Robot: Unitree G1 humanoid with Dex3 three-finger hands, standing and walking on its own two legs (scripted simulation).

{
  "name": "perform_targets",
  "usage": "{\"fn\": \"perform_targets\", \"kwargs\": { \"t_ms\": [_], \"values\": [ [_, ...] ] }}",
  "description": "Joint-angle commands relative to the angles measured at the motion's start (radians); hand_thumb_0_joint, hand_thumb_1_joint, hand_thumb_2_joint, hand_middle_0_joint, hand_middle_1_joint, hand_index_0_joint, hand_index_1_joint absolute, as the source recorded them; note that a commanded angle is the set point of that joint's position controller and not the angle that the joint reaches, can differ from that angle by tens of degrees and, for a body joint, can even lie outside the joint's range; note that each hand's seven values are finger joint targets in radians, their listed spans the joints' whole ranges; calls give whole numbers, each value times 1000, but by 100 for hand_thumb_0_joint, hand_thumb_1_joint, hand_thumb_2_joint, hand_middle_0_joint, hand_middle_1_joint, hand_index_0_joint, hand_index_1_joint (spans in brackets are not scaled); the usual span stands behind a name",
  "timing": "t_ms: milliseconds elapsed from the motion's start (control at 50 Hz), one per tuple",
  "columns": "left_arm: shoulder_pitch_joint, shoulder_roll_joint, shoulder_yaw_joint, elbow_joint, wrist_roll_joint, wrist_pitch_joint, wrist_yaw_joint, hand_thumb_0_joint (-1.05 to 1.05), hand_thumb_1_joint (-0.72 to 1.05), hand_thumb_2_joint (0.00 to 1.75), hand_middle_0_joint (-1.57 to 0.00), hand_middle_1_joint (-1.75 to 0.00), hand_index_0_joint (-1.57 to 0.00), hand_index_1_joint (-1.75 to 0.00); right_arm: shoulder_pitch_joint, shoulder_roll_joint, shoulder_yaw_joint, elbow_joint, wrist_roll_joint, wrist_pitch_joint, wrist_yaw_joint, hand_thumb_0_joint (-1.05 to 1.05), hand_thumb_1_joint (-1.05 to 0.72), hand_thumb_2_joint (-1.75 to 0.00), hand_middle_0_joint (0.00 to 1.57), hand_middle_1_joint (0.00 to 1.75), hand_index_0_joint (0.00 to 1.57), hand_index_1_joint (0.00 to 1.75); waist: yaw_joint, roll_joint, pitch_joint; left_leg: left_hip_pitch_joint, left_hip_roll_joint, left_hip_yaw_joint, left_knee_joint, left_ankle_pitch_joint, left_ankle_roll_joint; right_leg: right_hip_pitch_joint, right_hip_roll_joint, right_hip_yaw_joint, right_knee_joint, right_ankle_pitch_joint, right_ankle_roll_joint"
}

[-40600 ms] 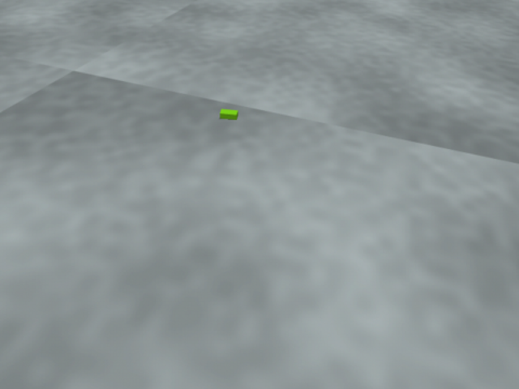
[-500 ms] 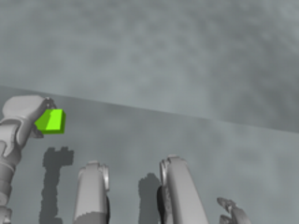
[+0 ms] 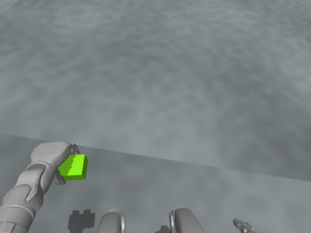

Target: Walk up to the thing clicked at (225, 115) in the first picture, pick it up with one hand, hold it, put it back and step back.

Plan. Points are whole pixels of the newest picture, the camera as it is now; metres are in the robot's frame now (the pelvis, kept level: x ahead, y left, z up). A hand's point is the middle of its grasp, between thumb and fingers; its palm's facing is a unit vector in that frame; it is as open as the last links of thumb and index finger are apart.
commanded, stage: lift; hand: left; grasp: from above
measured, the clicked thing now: (64, 167) +0.35 +0.24 -0.10
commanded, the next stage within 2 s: hold in 0.46 s
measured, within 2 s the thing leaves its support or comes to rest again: neither
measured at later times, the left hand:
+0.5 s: hand (54, 151) +0.35 +0.23 +0.02, palm faces -0.46 -0.06 -0.89, open 8.8 cm
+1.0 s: hand (51, 141) +0.36 +0.22 +0.06, palm faces -0.48 -0.03 -0.88, open 8.8 cm
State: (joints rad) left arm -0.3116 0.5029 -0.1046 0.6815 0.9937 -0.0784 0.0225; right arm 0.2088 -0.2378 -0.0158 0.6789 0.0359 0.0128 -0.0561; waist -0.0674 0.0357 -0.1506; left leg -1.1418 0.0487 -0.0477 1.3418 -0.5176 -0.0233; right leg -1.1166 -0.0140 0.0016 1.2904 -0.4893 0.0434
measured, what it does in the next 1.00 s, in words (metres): rises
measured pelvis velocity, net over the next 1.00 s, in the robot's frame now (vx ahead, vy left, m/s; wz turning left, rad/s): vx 0.05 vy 0.00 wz -0.02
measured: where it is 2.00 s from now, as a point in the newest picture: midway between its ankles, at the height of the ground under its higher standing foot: outside the picture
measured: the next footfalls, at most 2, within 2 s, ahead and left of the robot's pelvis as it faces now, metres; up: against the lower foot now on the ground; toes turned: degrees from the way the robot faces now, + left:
none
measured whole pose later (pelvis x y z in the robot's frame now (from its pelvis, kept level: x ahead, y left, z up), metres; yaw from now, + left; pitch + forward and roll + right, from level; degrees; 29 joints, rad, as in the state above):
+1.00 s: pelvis +0.05 +0.00 +0.11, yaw -1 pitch +6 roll +0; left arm -0.25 0.43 -0.19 0.67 1.01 -0.06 -0.03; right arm 0.23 -0.24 -0.04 0.68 0.05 0.04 -0.06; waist -0.02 0.03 -0.07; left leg -0.48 0.04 0.02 0.72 -0.35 -0.02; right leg -0.48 -0.03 0.04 0.70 -0.32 0.04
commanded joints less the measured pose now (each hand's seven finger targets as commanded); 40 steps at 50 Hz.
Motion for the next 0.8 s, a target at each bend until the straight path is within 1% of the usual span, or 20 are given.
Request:
{"fn": "perform_targets", "kwargs": {
  "t_ms": [0,40,100,140,160,180,200,260,280,300,360,380,440,500,540,560,660,700,720,780],
  "values": [
    [-286,181,67,-151,13,-10,67,0,73,52,-107,-47,-108,-45,26,-149,-63,-83,0,-45,-10,0,-91,-90,20,30,20,30,-4,61,-309,340,-39,15,-316,61,30,250,44,-13,-293,65,-56],
    [-297,170,63,-140,17,-8,80,0,74,51,-107,-47,-109,-46,34,-147,-64,-75,-1,-49,-10,0,-90,-90,20,30,20,30,-6,53,-313,373,-46,30,-335,97,31,298,44,-8,-324,92,-55],
    [-318,168,58,-121,25,1,100,0,75,54,-108,-49,-110,-48,37,-151,-67,-74,0,-53,-7,0,-90,-90,20,30,20,30,3,47,-279,425,-47,30,-396,108,28,342,47,-10,-375,105,-53],
    [-332,183,74,-111,30,6,114,0,74,54,-107,-50,-109,-48,34,-151,-70,-65,-3,-57,-5,0,-90,-90,20,30,20,30,13,59,-276,466,-46,30,-430,130,24,377,47,-9,-400,125,-51],
    [-326,156,48,-101,33,10,116,0,74,54,-108,-48,-109,-47,33,-147,-67,-66,0,-59,-3,0,-91,-90,20,30,20,30,7,57,-266,483,-46,30,-446,139,22,382,46,-10,-409,134,-52],
    [-327,152,44,-95,35,12,119,0,74,54,-108,-48,-109,-47,34,-149,-69,-68,1,-60,-3,0,-91,-90,20,30,20,30,9,48,-255,495,-48,33,-458,151,23,406,46,-8,-428,143,-50],
    [-293,173,66,-70,36,16,122,0,74,53,-108,-47,-110,-46,31,-151,-70,-67,3,-60,-2,0,-91,-90,20,30,20,30,17,26,-248,500,-51,37,-468,164,26,426,46,-7,-445,152,-49],
    [-305,134,32,-79,27,26,115,0,74,55,-108,-49,-110,-48,34,-145,-69,-66,0,-60,2,0,-91,-90,20,30,20,30,13,16,-252,543,-56,46,-496,202,26,479,42,3,-486,190,-44],
    [-306,143,36,-85,24,29,115,0,74,54,-109,-47,-110,-46,32,-148,-72,-72,2,-60,1,0,-91,-90,20,30,20,30,25,17,-250,557,-57,45,-513,214,26,503,42,3,-499,199,-44],
    [-279,139,36,-70,21,35,114,0,74,55,-109,-48,-110,-47,28,-147,-72,-76,4,-58,2,0,-91,-90,20,30,20,30,27,1,-239,563,-58,45,-524,217,27,517,42,5,-515,199,-43],
    [-303,125,23,-95,9,40,105,0,72,54,-106,-50,-108,-48,28,-145,-73,-76,2,-57,2,0,-90,-90,20,30,20,30,23,14,-238,610,-56,46,-562,236,24,548,43,5,-544,220,-44],
    [-276,123,20,-77,11,43,101,0,73,53,-107,-48,-109,-46,26,-147,-73,-78,5,-55,1,0,-90,-90,20,30,20,30,27,2,-214,619,-56,46,-579,231,24,551,44,1,-555,213,-45],
    [-269,135,29,-93,11,38,89,0,70,51,-105,-47,-107,-45,24,-144,-76,-75,3,-54,-1,0,-90,-90,20,30,20,30,35,16,-229,658,-54,47,-600,276,20,583,47,0,-571,246,-47],
    [-282,120,10,-120,12,35,74,0,73,54,-107,-49,-109,-47,25,-145,-75,-75,6,-49,-5,0,-90,-90,20,30,20,30,26,-1,-235,698,-57,56,-607,342,24,612,43,9,-593,313,-44],
    [-308,123,15,-142,9,34,73,0,71,54,-105,-50,-108,-47,28,-146,-75,-72,3,-47,-5,0,-90,-90,20,30,20,30,27,14,-239,726,-54,54,-623,363,21,622,45,3,-602,325,-47],
    [-310,125,19,-142,8,32,74,0,71,50,-104,-49,-107,-46,28,-148,-77,-73,4,-45,-4,0,-90,-90,20,30,20,30,28,19,-233,744,-53,56,-635,367,19,631,46,1,-607,325,-47],
    [-284,134,17,-123,31,27,52,0,72,49,-106,-45,-108,-42,12,-149,-77,-76,5,-36,-5,0,-90,-90,20,30,20,30,33,19,-204,767,-55,63,-662,406,20,658,46,2,-633,357,-48],
    [-289,119,5,-143,27,28,40,0,74,51,-107,-47,-109,-44,10,-147,-76,-83,6,-33,-3,0,-90,-90,20,30,20,30,38,15,-202,772,-55,62,-674,418,20,674,48,0,-640,366,-48],
    [-278,129,20,-140,22,30,37,0,75,52,-107,-48,-110,-45,8,-150,-78,-86,6,-30,-2,0,-90,-90,20,30,20,30,45,22,-196,773,-58,68,-680,410,21,688,46,4,-651,360,-48],
    [-264,119,10,-153,8,27,19,0,75,52,-108,-45,-111,-42,-7,-150,-77,-96,9,-25,-2,0,-90,-90,20,30,20,30,41,3,-190,796,-57,70,-695,426,22,710,47,1,-665,375,-46]
  ]
}}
